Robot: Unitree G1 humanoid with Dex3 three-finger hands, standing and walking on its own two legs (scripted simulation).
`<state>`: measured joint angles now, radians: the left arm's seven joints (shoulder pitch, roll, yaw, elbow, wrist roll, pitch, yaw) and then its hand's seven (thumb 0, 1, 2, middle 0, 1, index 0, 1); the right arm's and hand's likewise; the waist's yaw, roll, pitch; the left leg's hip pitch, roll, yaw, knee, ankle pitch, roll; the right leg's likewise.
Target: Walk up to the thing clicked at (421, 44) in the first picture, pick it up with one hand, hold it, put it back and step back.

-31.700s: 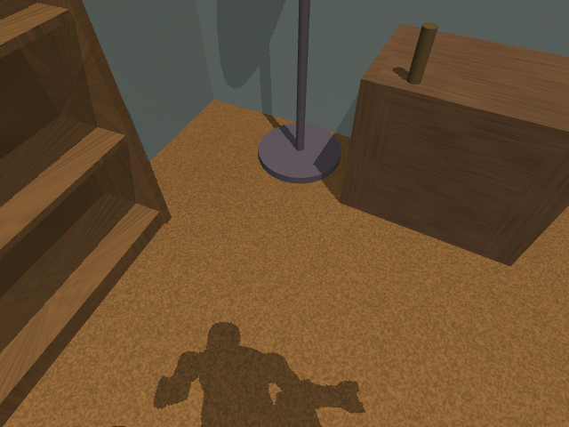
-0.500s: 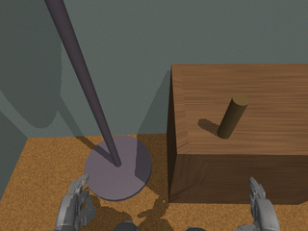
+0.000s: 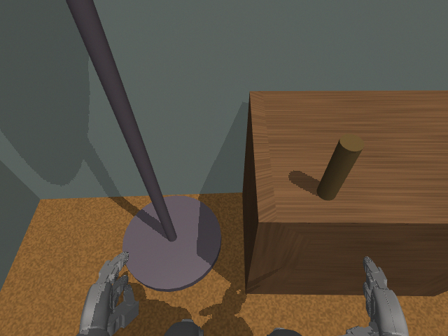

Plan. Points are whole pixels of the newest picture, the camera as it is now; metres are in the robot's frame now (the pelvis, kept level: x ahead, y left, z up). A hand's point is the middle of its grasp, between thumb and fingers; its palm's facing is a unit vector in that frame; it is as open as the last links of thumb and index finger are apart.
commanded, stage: home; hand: right
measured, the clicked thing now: (337, 170) +0.43 -0.21 +0.00
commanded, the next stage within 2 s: stand in 0.72 s
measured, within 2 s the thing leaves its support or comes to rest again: neither
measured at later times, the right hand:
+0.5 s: hand (355, 327) +0.16 -0.21 -0.09, palm faces -0.05 +0.93 -0.36, open 17.4 cm
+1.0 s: hand out of the picture +0.06 -0.25 -0.11, palm faces -0.01 +0.94 -0.33, open 15.8 cm
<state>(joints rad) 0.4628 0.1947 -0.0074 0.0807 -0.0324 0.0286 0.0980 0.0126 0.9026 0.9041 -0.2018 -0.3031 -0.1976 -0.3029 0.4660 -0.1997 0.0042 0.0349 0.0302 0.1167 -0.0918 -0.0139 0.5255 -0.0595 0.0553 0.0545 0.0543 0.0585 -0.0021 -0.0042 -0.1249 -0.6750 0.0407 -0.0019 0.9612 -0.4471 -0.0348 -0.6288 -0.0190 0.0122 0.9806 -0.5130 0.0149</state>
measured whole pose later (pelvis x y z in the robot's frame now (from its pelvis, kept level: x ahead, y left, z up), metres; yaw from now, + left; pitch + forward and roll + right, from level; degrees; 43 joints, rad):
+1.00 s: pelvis -0.01 -0.01 +0.05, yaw +0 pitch -3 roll +0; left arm 0.20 0.32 0.01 1.02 0.02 -0.01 0.01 0.01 0.91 0.90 -0.20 -0.30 -0.20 -0.30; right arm 0.21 -0.33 -0.01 1.00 -0.03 -0.01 -0.01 -0.01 0.32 -0.26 0.14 0.18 0.14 0.18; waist -0.01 0.01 0.04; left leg -0.25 0.05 0.00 0.58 -0.27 -0.04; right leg -0.21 -0.01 0.00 0.61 -0.34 0.00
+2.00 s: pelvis +0.01 +0.01 +0.07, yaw +0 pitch -3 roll +0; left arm 0.12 0.33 0.00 1.16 0.01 -0.02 0.00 0.00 0.91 0.90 -0.20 -0.30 -0.20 -0.30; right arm 0.10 -0.34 0.00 1.16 -0.01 -0.01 0.00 0.00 -0.90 -0.90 0.20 0.30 0.20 0.30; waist 0.00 -0.01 0.05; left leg -0.13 0.03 0.02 0.35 -0.18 -0.02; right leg -0.08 -0.03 0.01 0.34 -0.21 0.03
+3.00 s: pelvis +0.02 +0.01 +0.07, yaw +1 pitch -2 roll +0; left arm 0.12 0.34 0.01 1.14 0.01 -0.01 0.00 0.00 0.91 0.90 -0.20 -0.30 -0.20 -0.30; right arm 0.10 -0.34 0.00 1.14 -0.01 -0.01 0.00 0.00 -0.90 -0.90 0.20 0.30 0.20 0.30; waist -0.01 -0.01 0.05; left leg -0.12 0.02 0.00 0.33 -0.18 -0.02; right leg -0.05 -0.04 -0.01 0.30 -0.22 0.03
